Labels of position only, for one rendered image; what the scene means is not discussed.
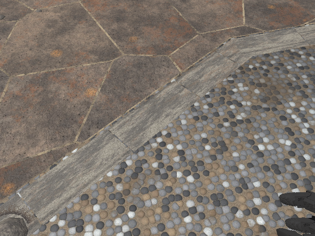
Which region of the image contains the right robot hand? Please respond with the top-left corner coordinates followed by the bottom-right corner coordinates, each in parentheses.
top-left (277, 190), bottom-right (315, 236)

